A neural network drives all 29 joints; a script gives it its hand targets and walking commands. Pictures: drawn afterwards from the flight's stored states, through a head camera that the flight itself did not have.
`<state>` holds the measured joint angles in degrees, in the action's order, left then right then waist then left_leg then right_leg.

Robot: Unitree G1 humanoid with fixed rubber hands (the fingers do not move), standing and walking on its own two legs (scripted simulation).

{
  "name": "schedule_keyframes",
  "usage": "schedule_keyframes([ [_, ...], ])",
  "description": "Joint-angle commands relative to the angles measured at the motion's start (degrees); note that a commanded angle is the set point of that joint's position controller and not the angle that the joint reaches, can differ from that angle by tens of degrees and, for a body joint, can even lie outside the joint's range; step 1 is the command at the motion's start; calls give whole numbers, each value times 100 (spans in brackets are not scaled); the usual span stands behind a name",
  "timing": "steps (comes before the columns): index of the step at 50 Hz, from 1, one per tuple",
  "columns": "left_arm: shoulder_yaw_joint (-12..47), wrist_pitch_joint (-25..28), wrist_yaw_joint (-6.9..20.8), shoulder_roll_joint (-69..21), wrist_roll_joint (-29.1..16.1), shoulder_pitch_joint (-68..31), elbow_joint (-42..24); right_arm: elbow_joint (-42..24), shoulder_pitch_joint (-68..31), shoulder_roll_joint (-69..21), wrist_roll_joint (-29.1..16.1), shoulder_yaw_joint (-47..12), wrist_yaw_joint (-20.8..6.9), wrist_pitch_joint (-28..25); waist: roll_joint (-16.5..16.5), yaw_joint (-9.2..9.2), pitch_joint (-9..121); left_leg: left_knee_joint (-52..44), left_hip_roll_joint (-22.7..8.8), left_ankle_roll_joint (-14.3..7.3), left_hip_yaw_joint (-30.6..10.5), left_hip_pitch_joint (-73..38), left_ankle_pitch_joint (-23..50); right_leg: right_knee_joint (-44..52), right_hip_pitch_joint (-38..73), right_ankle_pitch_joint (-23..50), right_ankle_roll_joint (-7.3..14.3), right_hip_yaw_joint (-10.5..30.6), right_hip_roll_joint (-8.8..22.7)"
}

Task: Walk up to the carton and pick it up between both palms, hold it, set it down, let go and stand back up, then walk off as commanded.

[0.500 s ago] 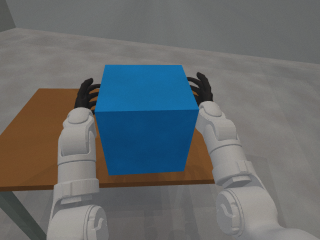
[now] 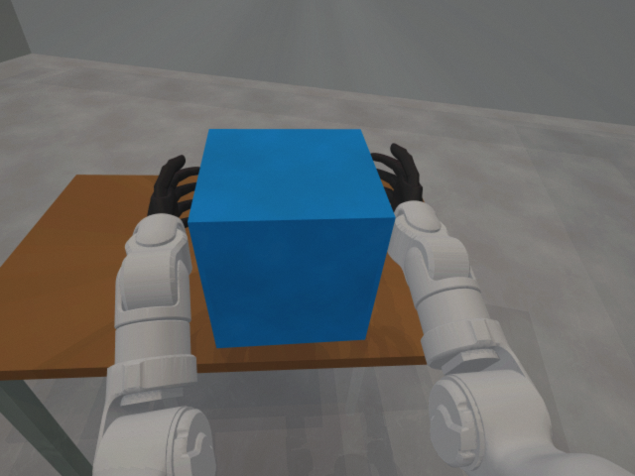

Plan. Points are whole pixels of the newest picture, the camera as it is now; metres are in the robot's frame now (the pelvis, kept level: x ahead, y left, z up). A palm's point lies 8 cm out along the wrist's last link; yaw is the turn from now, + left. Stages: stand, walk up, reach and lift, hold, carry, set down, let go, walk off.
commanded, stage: hold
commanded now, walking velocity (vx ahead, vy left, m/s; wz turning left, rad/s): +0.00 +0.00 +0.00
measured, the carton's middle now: (289, 237) +0.38 +0.02 +0.16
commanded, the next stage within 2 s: none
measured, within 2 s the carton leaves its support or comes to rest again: neither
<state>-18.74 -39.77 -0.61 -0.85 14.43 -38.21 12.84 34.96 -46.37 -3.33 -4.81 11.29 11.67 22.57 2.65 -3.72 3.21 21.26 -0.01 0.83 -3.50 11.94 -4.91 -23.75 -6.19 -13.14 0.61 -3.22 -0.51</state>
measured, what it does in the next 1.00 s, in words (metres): stands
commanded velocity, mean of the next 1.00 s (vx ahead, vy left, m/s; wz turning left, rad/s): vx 0.00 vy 0.00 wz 0.00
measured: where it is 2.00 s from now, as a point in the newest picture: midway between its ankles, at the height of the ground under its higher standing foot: outside the picture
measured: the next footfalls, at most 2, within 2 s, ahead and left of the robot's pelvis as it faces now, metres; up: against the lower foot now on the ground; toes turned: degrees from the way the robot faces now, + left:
none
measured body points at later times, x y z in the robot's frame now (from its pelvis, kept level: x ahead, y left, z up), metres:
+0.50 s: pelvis +0.00 +0.00 +0.00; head -0.05 +0.02 +0.45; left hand +0.38 +0.16 +0.20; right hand +0.39 -0.13 +0.21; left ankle +0.08 +0.13 -0.74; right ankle +0.00 -0.10 -0.74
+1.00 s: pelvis +0.00 +0.00 +0.00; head -0.05 +0.02 +0.45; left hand +0.38 +0.16 +0.20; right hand +0.39 -0.13 +0.21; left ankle +0.08 +0.13 -0.74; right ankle +0.00 -0.10 -0.74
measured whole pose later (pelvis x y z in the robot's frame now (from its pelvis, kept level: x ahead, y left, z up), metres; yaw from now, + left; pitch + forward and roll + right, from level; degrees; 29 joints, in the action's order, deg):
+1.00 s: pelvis +0.00 +0.00 +0.00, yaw +0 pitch -4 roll +0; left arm -18.7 -40.5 -0.6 -1.1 14.4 -37.6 11.1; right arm 33.8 -45.8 -3.3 -5.5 10.6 11.8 22.7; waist 2.7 -4.0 3.1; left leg 21.3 0.0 1.0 -3.5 11.8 -5.1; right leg -23.7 -6.1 -13.3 0.6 -3.2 -0.5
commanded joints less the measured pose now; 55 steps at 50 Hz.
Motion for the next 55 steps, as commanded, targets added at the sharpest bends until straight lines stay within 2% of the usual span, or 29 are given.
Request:
schedule_keyframes([
  [1, 3152, 387, 644, -3259, -891, -4188, -1201, -1511, -4036, -3044, -999, -2906, -457, -239, -496, -120, 2454, -250, 104, -77, 303, -2032, 204, 843, -24, 785, -398, 77, -149],
  [3, 3073, 363, 625, -3155, -799, -4333, -911, -1192, -4088, -3093, -1003, -2844, -473, -188, -445, -61, 2085, -309, 99, -95, 325, -1958, 4, 916, -141, 615, -384, 51, -143],
  [4, 3237, 329, 606, -3275, -824, -4275, -754, -1222, -4190, -2924, -983, -2782, -486, -205, -606, -182, 2003, -318, 64, -34, 305, -1999, -39, 937, -279, 524, -383, 16, -159],
  [5, 2984, 302, 668, -3180, -746, -4024, -652, -1265, -3969, -2971, -960, -2824, -450, -194, -346, -130, 2064, -340, 130, -80, 344, -2008, -106, 946, -47, 621, -401, 17, -136],
  [6, 3156, 300, 668, -3275, -767, -3935, -658, -1253, -3982, -2891, -879, -2774, -448, -206, -545, -203, 1998, -336, 118, -46, 336, -1985, 5, 952, -133, 678, -395, 28, -130],
  [8, 3051, 296, 636, -3222, -788, -4038, -773, -1489, -4152, -3029, -1024, -2910, -463, -223, -333, -17, 2030, -362, 116, -109, 343, -1911, -122, 953, -78, 437, -404, -12, -155],
  [9, 3183, 339, 621, -3350, -877, -4303, -1081, -1575, -4197, -3065, -1022, -2881, -456, -238, -577, -140, 2386, -290, 97, -41, 345, -2085, -10, 897, -117, 544, -367, 31, -131],
  [10, 3100, 308, 616, -3247, -834, -4060, -976, -1558, -4050, -3058, -1170, -3002, -433, -211, -545, -64, 2160, -213, 149, -91, 354, -1993, 254, 863, -55, 842, -416, 96, -137],
  [11, 3157, 380, 634, -3126, -914, -4391, -1094, -1538, -4109, -3059, -1035, -2925, -421, -187, -355, -179, 2218, -225, 135, -114, 318, -1960, 153, 841, -76, 933, -443, 57, -145],
  [12, 3062, 315, 652, -3170, -782, -4102, -991, -1449, -3986, -3040, -1033, -2985, -415, -143, -374, -81, 2075, -298, 127, -135, 334, -2004, 134, 897, -35, 733, -451, 40, -140],
  [19, 3037, 271, 658, -3177, -716, -4073, -613, -1085, -4042, -2844, -819, -2645, -508, -149, -450, -162, 1796, -466, 54, -71, 329, -1757, -446, 970, -234, 97, -363, 25, -120],
  [20, 2934, 364, 655, -3088, -728, -4275, -827, -1167, -4139, -2974, -918, -2764, -503, -171, -327, -78, 1909, -402, 61, -132, 340, -1875, -306, 936, -225, 219, -399, 27, -143],
  [21, 3142, 409, 644, -3155, -919, -4469, -1051, -1288, -4017, -2993, -879, -2734, -490, -197, -406, -270, 2320, -345, 73, -80, 296, -1902, -262, 920, -119, 413, -388, 99, -115],
  [22, 3045, 391, 624, -3151, -778, -4471, -843, -1263, -4202, -3010, -966, -2747, -519, -182, -527, -87, 1994, -396, 92, -78, 324, -1825, -282, 933, -298, 265, -372, 52, -105],
  [23, 3185, 426, 601, -3176, -894, -4762, -1038, -1155, -4294, -3008, -965, -2700, -544, -191, -483, -230, 2241, -401, 43, -21, 255, -2004, -280, 906, -330, 336, -371, -17, -135],
  [27, 3083, 354, 629, -3148, -781, -4318, -846, -1421, -4126, -3094, -978, -2890, -530, -221, -333, -77, 2151, -374, 60, -108, 317, -2071, -177, 928, -194, 521, -427, 17, -134],
  [31, 3263, 405, 566, -3230, -879, -4486, -1111, -1211, -4002, -2998, -956, -2769, -517, -212, -653, -161, 2336, -295, 40, 9, 316, -2050, -105, 833, -176, 567, -356, 30, -149],
  [34, 3059, 327, 638, -3122, -728, -4261, -692, -907, -3873, -2874, -860, -2642, -503, -155, -469, -205, 1731, -420, 78, -56, 337, -1894, -313, 996, -286, 257, -391, 10, -110],
  [35, 3083, 360, 676, -3129, -849, -4210, -1031, -1418, -3811, -3042, -868, -2804, -476, -205, -239, -212, 2289, -344, 78, -108, 334, -2001, -212, 914, 19, 554, -428, 44, -108],
  [38, 3233, 417, 610, -3205, -870, -4314, -1048, -1416, -4144, -3039, -952, -2901, -472, -230, -529, -137, 2370, -331, 87, -47, 355, -1952, 40, 858, -89, 634, -418, -9, -134],
  [39, 3240, 335, 637, -3218, -834, -3914, -679, -1433, -4129, -2956, -890, -2920, -426, -211, -438, -176, 1987, -317, 113, -82, 375, -1884, 39, 922, -89, 686, -440, -6, -139],
  [43, 2972, 391, 643, -3100, -755, -4244, -875, -1282, -4090, -3139, -997, -2928, -477, -178, -316, 11, 1970, -390, 82, -171, 317, -1947, -224, 941, -240, 390, -423, 99, -125],
  [44, 3056, 330, 676, -3132, -755, -4144, -819, -1393, -3962, -3046, -978, -2883, -455, -169, -387, -134, 2066, -369, 130, -123, 325, -1912, -120, 931, -48, 642, -398, 34, -103],
  [47, 3231, 318, 619, -3186, -756, -4257, -1120, -1417, -3954, -2939, -1137, -2986, -405, -158, -708, -156, 2250, -243, 89, -4, 310, -2243, 303, 886, -128, 909, -425, 21, -159],
  [50, 3155, 283, 680, -3136, -811, -3915, -1010, -1376, -3642, -2852, -1009, -2988, -424, -91, -375, -248, 2134, -309, 92, -31, 326, -2061, 140, 895, 128, 881, -419, 6, -166],
  [51, 3000, 271, 685, -3060, -699, -3925, -1103, -1572, -3876, -2922, -1122, -3080, -424, -143, -402, -50, 2243, -256, 125, -93, 351, -2096, 303, 873, 127, 937, -455, 31, -152],
  [52, 3108, 288, 691, -3046, -791, -4157, -1070, -1525, -3925, -2931, -1081, -2972, -395, -111, -472, -224, 2109, -266, 136, -65, 364, -1993, 48, 888, 13, 821, -447, 44, -124],
  [54, 3267, 301, 701, -3116, -865, -3965, -998, -1843, -4100, -3026, -1050, -3091, -366, -206, -330, -99, 2262, -234, 155, -87, 334, -1923, 231, 864, 190, 1064, -449, 70, -136],
  [55, 3132, 301, 682, -3135, -783, -4180, -1025, -1485, -3987, -2950, -1039, -2935, -401, -149, -421, -165, 2020, -315, 143, -72, 317, -1875, 195, 857, 57, 929, -421, 44, -140],
])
